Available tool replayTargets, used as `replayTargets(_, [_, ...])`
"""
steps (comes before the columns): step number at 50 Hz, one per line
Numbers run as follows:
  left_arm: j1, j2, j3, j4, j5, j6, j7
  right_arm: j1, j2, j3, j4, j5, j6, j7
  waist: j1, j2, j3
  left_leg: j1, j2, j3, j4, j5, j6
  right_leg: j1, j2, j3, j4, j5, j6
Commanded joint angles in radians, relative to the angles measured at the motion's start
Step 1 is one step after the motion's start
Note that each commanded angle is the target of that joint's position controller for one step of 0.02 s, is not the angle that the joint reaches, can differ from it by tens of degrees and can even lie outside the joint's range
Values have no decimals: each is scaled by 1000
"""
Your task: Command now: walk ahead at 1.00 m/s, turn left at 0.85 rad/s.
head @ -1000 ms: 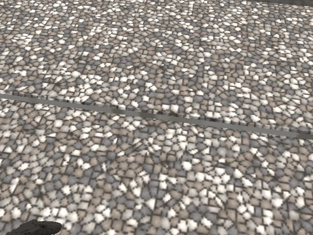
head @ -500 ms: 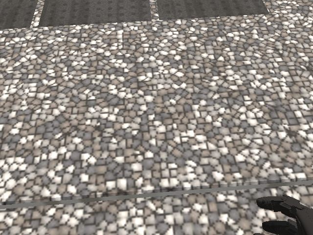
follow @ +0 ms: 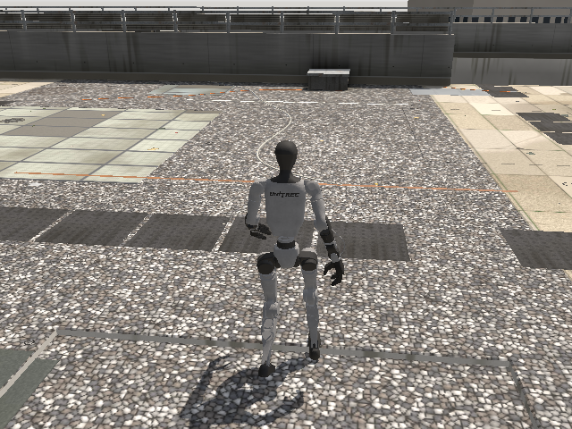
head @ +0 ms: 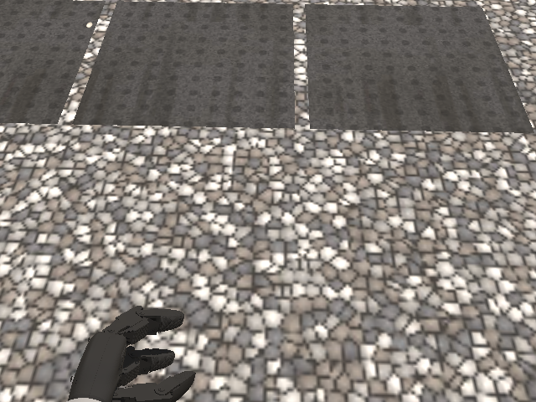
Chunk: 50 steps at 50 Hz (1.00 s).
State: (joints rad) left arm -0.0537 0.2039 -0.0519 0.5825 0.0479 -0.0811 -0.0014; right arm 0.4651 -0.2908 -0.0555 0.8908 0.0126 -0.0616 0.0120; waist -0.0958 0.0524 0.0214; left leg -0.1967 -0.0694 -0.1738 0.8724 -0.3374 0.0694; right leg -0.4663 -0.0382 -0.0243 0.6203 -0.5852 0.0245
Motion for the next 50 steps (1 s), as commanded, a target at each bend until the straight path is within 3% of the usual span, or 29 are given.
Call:
replayTargets(1, [449, 230, 116, 125, 32, 19, 52, -208, -66, -11, -145, -2, -3, -10, 240, -130, -256, -643, 80, 91, 359, -62, -15, 888, -382, 367, -230, 521, -124])
replayTargets(3, [320, 160, 109, 147, 30, 12, 55, -235, -84, -28, -172, -28, 54, -3, 132, -168, -138, -586, 161, 104, 392, -123, -4, 662, -321, 252, -321, 464, -109])
replayTargets(4, [296, 123, 99, 153, 20, 5, 46, -281, -69, -32, -190, -28, 75, 7, 114, -120, -58, -586, 163, 128, 380, -130, -13, 568, -293, 169, -362, 455, -93])
replayTargets(5, [234, 152, 109, 158, 19, -4, 41, -286, -50, -26, -234, -25, 97, 22, 50, -212, -20, -595, 190, 115, 371, -123, -11, 531, -322, 141, -385, 504, -97])
replayTargets(7, [81, 163, 121, 142, 5, -8, 30, -318, -60, -25, -278, -21, 130, 48, -33, -217, 44, -476, 196, 140, 181, -74, -24, 365, -267, 8, -465, 468, -73])
replayTargets(8, [12, 206, 135, 130, -1, -1, 26, -267, -58, -20, -276, -13, 136, 66, -78, -219, 24, -287, 173, 194, 3, -33, -23, 276, -195, -104, -445, 496, -60])
replayTargets(9, [-94, 237, 155, 86, -93, 1, 28, -88, -84, -39, -212, 76, 128, 43, -142, -229, -19, -99, 159, 243, -15, 25, -50, 224, -129, -160, -342, 597, -66])
replayTargets(10, [-100, 269, 164, 83, -106, -8, 35, 9, -137, -57, -177, 60, 131, 30, -173, -228, -92, 83, 132, 287, 26, 107, -42, 174, -169, -151, -212, 855, -76])
replayTargets(11, [-99, 267, 163, 81, -111, -23, 36, 98, -180, -82, -159, 30, 134, 24, -213, -156, -140, 300, 142, 247, -39, 221, 0, 54, -176, -151, -9, 856, -67])
replayTargets(12, [-90, 196, 141, 58, -101, -33, 30, 182, -224, -104, -108, 8, 125, 21, -226, 64, -96, 416, 93, 224, -201, 306, 73, -68, -77, -142, 346, 417, -36])
replayTargets(13, [-35, 134, 119, 60, -72, -28, 12, 99, -211, -89, -129, 1, 106, 13, -155, 290, 67, 271, 63, 151, -344, 486, 129, -148, 29, -112, 712, -24, -13])
replayTargets(14, [124, 95, 103, 19, -51, -38, 0, -68, -253, -56, -234, -16, 66, 8, 51, 468, 10, 272, 224, -222, -339, 999, 259, -281, 81, 2, 923, -158, 1])
replayTargets(15, [205, 205, 111, 3, -74, -44, -3, -123, -271, -70, -311, -41, 32, 21, 56, 350, -169, 332, 368, -480, -505, 821, 408, -308, 111, 110, 941, -67, 16])
replayTargets(16, [172, 256, 122, -2, -80, -51, -3, -179, -284, -80, -336, -12, 11, 28, 65, 169, -143, 303, 358, -500, -534, 615, 378, -329, 67, 146, 855, 10, 15])
replayTargets(17, [154, 265, 126, -2, -71, -47, 2, -221, -279, -80, -342, 17, 6, 26, 89, 55, -127, 260, 326, -463, -515, 536, 327, -303, 26, 155, 765, 76, 15])
replayTargets(18, [145, 272, 127, 9, -62, -39, 8, -254, -266, -73, -356, 20, 6, 19, 101, 4, -122, 196, 311, -415, -488, 599, 297, -256, 4, 163, 704, 99, 22])
replayTargets(20, [132, 276, 129, 18, -54, -19, 1, -311, -228, -57, -371, 4, 21, -12, 117, -41, -96, 80, 287, -251, -427, 799, 234, -174, -22, 137, 486, 111, 29])
replayTargets(24, [150, 148, 83, 60, -50, -19, -24, -283, -165, -29, -335, -1, 58, -69, 61, -3, -202, 18, 159, -3, -381, 804, 138, 43, 39, 1, 104, 539, 37])
replayTargets(27, [177, 154, 89, 89, -54, -25, -43, -266, -123, -6, -285, -12, 47, -49, 67, 14, -156, -22, 194, 20, -371, 589, 111, 154, 36, -1, -18, 686, 1])
replayTargets(29, [212, 209, 119, 95, -47, -23, -40, -288, -115, -6, -266, -20, 33, -38, 110, 14, -97, -55, 164, 60, -282, 502, 62, 218, 63, -7, -80, 701, -41])
replayTargets(30, [237, 263, 140, 92, -48, -20, -36, -275, -109, -9, -267, -31, 29, -43, 114, -39, -89, -73, 108, 108, -167, 404, 17, 261, 34, 60, -86, 938, -66])
replayTargets(31, [252, 346, 159, 65, -32, -20, -33, -213, -98, -8, -291, -46, 30, -49, 85, -233, -110, -172, -21, 175, 136, 50, -66, 341, -139, 355, -163, 1255, -185])
replayTargets(32, [261, 338, 155, 52, -17, -15, -35, -151, -69, 2, -306, -34, 36, -43, 61, -379, -216, -369, -93, 102, 382, -328, -117, 513, -285, 729, -259, 1176, -364])
replayTargets(33, [238, 305, 153, 29, -38, -7, -36, -154, -116, -6, -291, -12, 48, -36, 73, -271, -265, -420, -40, 29, 472, -311, -121, 539, -296, 777, -275, 847, -373])
replayTargets(35, [224, 247, 142, 12, -64, 21, -23, -325, -113, -13, -317, -12, 75, -40, 116, -93, -159, -457, 0, 28, 453, -186, -112, 388, -195, 635, -299, 435, -280])
replayTargets(38, [176, 235, 146, -10, -63, 65, 13, -371, -63, -4, -334, -21, 80, -47, 85, -149, -91, -335, 7, 61, 160, -106, -110, 213, -69, 501, -343, 334, -202])
replayTargets(41, [210, 259, 167, -19, -60, 89, 35, -365, -46, -3, -310, -18, 62, -47, 98, -173, -142, -260, -27, 61, -25, -83, -123, 241, -50, 508, -323, 398, -208])
replayTargets(48, [209, 272, 195, -49, -75, 132, 44, -349, -80, -25, -275, -3, 27, -27, 108, -222, -132, -111, -35, 33, -336, 45, -101, 212, -24, 622, -305, 306, -176])
replayTargets(50, [200, 249, 190, -57, -86, 138, 43, -290, -110, -42, -251, -5, 22, -30, 80, -183, -140, 61, 49, 15, -517, 160, -63, 117, 39, 590, -236, 179, -122])
